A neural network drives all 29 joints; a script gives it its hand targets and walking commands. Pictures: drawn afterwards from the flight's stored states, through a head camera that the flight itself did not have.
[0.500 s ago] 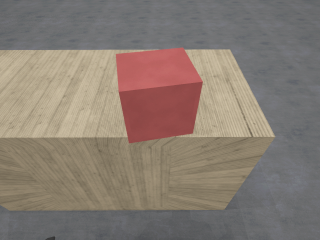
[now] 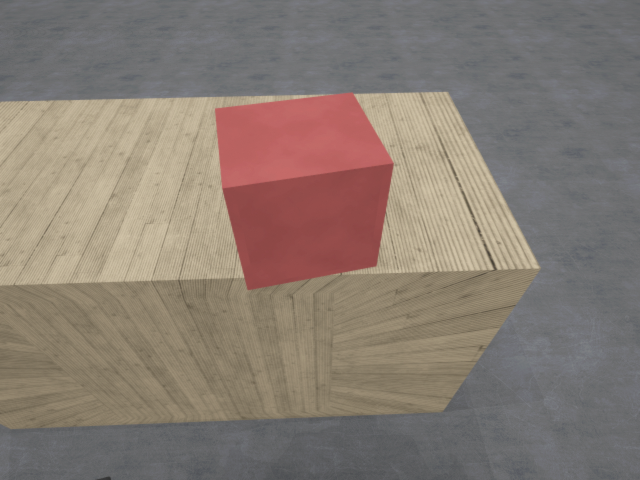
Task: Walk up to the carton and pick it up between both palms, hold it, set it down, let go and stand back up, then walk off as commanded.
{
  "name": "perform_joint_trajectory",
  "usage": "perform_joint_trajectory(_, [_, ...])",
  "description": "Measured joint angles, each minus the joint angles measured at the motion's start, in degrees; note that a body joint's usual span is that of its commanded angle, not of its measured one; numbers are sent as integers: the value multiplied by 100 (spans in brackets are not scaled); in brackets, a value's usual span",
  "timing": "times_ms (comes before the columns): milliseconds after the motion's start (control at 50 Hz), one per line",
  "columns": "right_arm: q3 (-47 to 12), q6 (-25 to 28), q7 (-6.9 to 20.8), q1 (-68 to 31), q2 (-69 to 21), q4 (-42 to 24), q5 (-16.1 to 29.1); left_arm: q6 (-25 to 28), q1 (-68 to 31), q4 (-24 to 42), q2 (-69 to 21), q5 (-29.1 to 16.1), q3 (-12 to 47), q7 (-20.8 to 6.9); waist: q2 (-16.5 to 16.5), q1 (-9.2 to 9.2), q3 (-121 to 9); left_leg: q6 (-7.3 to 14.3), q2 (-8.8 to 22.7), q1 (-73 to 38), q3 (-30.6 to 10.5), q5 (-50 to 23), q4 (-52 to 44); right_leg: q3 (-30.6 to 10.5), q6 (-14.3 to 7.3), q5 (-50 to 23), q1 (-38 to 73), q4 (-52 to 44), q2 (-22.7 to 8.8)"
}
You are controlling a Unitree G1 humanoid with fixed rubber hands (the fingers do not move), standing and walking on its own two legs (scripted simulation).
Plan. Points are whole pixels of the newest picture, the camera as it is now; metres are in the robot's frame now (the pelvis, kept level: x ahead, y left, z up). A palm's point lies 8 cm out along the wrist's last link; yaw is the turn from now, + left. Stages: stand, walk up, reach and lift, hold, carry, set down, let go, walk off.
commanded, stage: walk up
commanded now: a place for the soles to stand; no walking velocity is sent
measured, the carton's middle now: (299, 191) +0.54 +0.04 +0.06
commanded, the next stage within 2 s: none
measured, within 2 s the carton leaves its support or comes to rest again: neither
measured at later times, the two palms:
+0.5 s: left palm (63, 443) +0.21 +0.35 -0.10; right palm out of the picture +0.11 -0.28 -0.08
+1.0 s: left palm (124, 364) +0.32 +0.31 -0.10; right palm (531, 404) +0.26 -0.30 -0.11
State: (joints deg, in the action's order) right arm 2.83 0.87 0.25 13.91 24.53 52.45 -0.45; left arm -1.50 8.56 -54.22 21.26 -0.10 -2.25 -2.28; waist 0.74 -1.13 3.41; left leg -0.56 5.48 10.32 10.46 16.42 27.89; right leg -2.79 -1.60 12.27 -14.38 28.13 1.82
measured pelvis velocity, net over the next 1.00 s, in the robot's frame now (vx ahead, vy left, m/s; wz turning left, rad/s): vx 0.17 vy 0.01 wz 0.03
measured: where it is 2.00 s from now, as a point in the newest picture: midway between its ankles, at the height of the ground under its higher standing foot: outside the picture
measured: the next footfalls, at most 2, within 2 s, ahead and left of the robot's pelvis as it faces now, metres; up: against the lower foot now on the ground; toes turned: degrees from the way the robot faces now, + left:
left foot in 0.26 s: +0.12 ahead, +0.15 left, +0.00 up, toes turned +9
right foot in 0.62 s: +0.27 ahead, -0.10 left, +0.00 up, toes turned +8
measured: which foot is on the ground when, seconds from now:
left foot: down 0.00-0.06, up 0.08-0.24, down 0.26-1.00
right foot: down 0.00-0.26, up 0.28-0.60, down 0.62-1.00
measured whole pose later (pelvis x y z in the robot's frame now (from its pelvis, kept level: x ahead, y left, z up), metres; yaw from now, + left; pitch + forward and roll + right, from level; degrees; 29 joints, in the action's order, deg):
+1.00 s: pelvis +0.17 +0.01 -0.01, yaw +2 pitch -3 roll +0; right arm 0.5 0.2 0.1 10.5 24.1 50.8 0.8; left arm -1.5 -0.3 -51.3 21.3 -0.9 0.5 0.6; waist 0.6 -0.5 7.6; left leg -2.1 2.8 2.9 0.7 23.5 29.3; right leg 4.7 -0.4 8.6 -18.2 29.7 -2.5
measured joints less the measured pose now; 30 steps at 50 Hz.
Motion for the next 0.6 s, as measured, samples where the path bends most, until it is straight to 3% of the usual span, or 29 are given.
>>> perform_joint_trajectory(80, [120, 5, 100, 219, 17, -229, -113, 83, 377, 188, -105, 94, -58, 1, 115, 30, -225, 273, -145, 56, -260, 1131, 379, -26, -147, 299, 108, -50, 29])
perform_joint_trajectory(120, [150, 26, 106, 309, 11, -320, -123, 135, 535, 260, -108, 135, -76, 43, 151, 83, -247, 325, -257, 161, -477, 1207, 715, -43, -141, -26, 206, -167, 39])
perform_joint_trajectory(180, [147, 35, 113, 414, -27, -426, -140, 164, 722, 360, -109, 201, -127, 122, 226, 176, -205, 342, -325, 546, -812, 1297, 1321, -1, -96, 89, 397, -308, 69])
perform_joint_trajectory(240, [121, 147, 154, 527, -93, -626, -126, 142, 873, 458, 5, 195, -167, 128, 133, 262, -92, 340, -292, 614, -848, 689, 747, -39, -17, 254, 492, -224, 6])
perform_joint_trajectory(280, [129, 273, 117, 659, -86, -792, -176, 104, 894, 460, 90, 132, -187, 118, 27, 247, -1, 240, -346, 499, -768, -344, 367, -147, -28, 816, 239, 571, -30])
perform_joint_trajectory(320, [121, 231, 30, 737, -135, -866, -280, 27, 895, 478, 121, 145, -213, 128, -137, 182, 31, 230, -464, 427, -656, -282, 421, -361, 47, 1343, -253, 1768, 34])
perform_joint_trajectory(380, [123, 156, -35, 882, -191, -937, -259, 31, 958, 685, 137, 192, -216, 49, -229, 36, 72, 322, -510, 23, -611, -79, 93, -188, 139, 1433, -728, 2676, 42])
perform_joint_trajectory(480, [66, 142, -53, 1130, -153, -1033, -126, 63, 878, 898, 233, 270, -156, -3, -296, -111, 73, 247, -497, -577, -524, -12, -316, 220, 248, 877, -1041, 2234, -296])
perform_joint_trajectory(600, [-95, 72, -19, 1157, -98, -1114, 49, 43, 236, 1027, 276, 206, -65, 111, -324, -185, 357, 107, -474, -677, -545, 680, 421, 256, 170, -260, -756, 785, -502])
